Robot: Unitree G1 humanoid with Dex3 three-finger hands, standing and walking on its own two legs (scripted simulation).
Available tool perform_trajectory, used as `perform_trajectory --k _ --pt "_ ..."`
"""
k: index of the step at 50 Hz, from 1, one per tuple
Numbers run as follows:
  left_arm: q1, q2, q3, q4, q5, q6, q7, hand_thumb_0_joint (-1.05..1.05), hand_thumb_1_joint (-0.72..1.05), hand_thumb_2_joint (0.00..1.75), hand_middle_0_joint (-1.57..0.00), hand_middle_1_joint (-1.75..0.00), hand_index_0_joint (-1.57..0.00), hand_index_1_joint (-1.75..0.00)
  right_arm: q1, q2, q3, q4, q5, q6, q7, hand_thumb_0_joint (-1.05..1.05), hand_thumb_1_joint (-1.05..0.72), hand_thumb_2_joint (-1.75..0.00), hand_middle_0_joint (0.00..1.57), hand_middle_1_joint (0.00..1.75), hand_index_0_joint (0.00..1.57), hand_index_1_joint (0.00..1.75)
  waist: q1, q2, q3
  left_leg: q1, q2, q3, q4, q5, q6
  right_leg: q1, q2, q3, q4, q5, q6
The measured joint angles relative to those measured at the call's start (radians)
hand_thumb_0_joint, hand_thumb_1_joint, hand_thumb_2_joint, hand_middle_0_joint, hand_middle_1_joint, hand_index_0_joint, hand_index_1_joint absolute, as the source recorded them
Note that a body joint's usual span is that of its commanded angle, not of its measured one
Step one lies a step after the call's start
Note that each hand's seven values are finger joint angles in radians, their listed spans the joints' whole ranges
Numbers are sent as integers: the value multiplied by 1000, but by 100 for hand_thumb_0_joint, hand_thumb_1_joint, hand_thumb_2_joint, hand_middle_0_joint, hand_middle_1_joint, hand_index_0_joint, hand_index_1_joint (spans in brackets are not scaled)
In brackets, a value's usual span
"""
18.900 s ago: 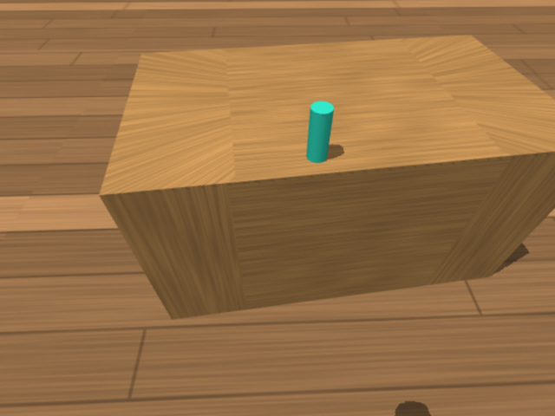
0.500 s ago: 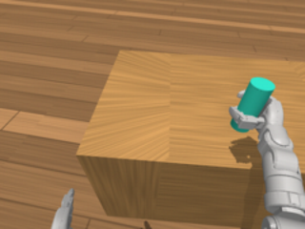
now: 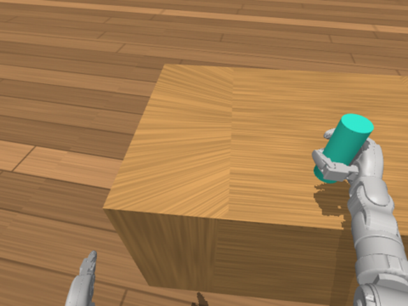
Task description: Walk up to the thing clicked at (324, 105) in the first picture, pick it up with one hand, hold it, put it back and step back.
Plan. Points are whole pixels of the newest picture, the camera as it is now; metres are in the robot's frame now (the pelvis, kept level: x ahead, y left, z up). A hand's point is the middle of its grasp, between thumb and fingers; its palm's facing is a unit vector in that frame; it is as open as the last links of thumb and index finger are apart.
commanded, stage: lower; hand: right
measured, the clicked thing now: (340, 151) +0.40 -0.23 +0.13
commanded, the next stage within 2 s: loosen in 1.42 s
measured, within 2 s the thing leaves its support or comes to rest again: rests again in 1.28 s
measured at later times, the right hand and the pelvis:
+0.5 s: hand (323, 175) +0.40 -0.22 +0.04, palm faces +0.23 +0.97 +0.02, open 7.5 cm; pelvis -0.01 +0.00 -0.02, yaw +0 degrees
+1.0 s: hand (321, 184) +0.40 -0.23 +0.01, palm faces +0.24 +0.97 +0.02, open 7.5 cm; pelvis -0.01 -0.01 -0.04, yaw +0 degrees
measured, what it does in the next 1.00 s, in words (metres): stands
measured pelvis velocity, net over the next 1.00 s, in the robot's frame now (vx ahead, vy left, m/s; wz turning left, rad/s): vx -0.01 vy -0.01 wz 0.01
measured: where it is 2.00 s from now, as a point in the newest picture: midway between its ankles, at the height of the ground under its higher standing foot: outside the picture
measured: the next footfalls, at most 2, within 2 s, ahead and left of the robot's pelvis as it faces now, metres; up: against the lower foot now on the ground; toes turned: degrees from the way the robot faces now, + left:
none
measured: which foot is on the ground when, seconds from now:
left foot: down 0.00-1.00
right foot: down 0.00-1.00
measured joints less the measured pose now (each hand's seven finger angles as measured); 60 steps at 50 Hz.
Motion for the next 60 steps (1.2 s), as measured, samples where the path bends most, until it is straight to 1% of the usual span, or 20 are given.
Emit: perform_trajectory --k 5,8,11,16,21,26,29,32,37,44,51,57,60 --pt "6 -11 -2 -20 1 16 -13 -1 -53 6 -6 -5 -5 -5 30 -7 -7 35 -3 -42 14 -2 13 -117 84 118 86 118 1 6 9 -30 -2 1 20 -6 1 -31 -2 2 20 -6 0" --pt "5 -13 7 -29 6 20 -14 -1 -54 6 -6 -5 -5 -5 42 -10 -15 33 -3 -70 18 -2 13 -117 84 118 86 119 2 9 27 -57 -3 2 40 -12 2 -57 -4 3 41 -12 1" --pt "5 -5 11 -34 7 18 -7 -1 -54 6 -6 -5 -5 -5 36 -12 -12 42 1 -113 24 -2 13 -117 84 118 86 119 4 13 34 -87 -3 4 66 -21 1 -90 -5 5 69 -21 1" --pt "4 4 1 -40 12 18 -2 -1 -55 7 -6 -5 -5 -5 13 -15 -17 91 0 -163 29 -2 13 -117 84 119 86 119 17 21 14 -131 -7 3 106 -38 2 -135 -9 6 114 -41 2" --pt "10 -3 -13 -60 17 26 -10 -1 -55 7 -6 -5 -5 -5 -2 -16 -28 147 -9 -197 29 -2 13 -118 83 119 86 120 26 19 -12 -170 -12 1 140 -52 2 -175 -14 5 154 -60 2" --pt "28 -7 -2 -124 20 31 -18 -1 -55 7 -6 -5 -5 -5 1 -24 -47 179 -13 -225 25 -2 13 -118 83 120 85 120 35 15 -9 -191 -10 0 166 -63 -1 -196 -13 4 180 -71 -1" --pt "42 2 4 -155 20 24 -17 -1 -55 7 -6 -5 -5 -5 1 -25 -49 185 -11 -242 24 -2 13 -118 83 120 85 120 34 18 -7 -209 -9 0 184 -70 -2 -215 -13 4 198 -78 -3" --pt "52 4 -1 -171 19 22 -18 -1 -55 7 -6 -5 -5 -5 -3 -27 -44 181 -15 -259 30 -2 13 -118 83 120 86 120 33 27 -8 -233 -9 0 206 -78 -2 -239 -12 5 220 -86 -4" --pt "61 -1 -5 -182 27 25 -25 -1 -55 7 -6 -5 -5 -5 -11 -30 -46 186 -21 -271 39 -2 13 -118 83 119 86 119 39 31 -23 -274 -10 1 238 -90 -3 -282 -15 7 257 -101 -4" --pt "85 0 -7 -233 31 36 -34 -1 -55 7 -6 -5 -5 -5 -12 -23 -53 204 -22 -280 27 -2 13 -118 83 119 86 120 41 19 -31 -299 -10 -1 266 -102 -7 -310 -15 5 290 -115 -8" --pt "105 8 5 -287 33 37 -38 -1 -55 7 -6 -5 -5 -5 -11 -17 -58 215 -34 -297 17 -2 13 -118 83 119 86 119 43 27 -36 -326 -8 0 300 -116 -8 -337 -12 7 321 -128 -10" --pt "112 5 6 -305 40 38 -45 -1 -55 7 -6 -5 -5 -5 -9 -22 -63 203 -45 -311 27 -2 13 -118 83 119 86 119 46 34 -40 -367 -9 2 336 -128 -7 -379 -14 11 357 -138 -8" --pt "118 3 6 -315 41 45 -48 -1 -55 7 -6 -5 -5 -5 -12 -24 -69 202 -43 -312 29 -2 13 -118 83 119 86 119 48 29 -40 -383 -9 4 351 -132 -7 -396 -14 13 374 -143 -9"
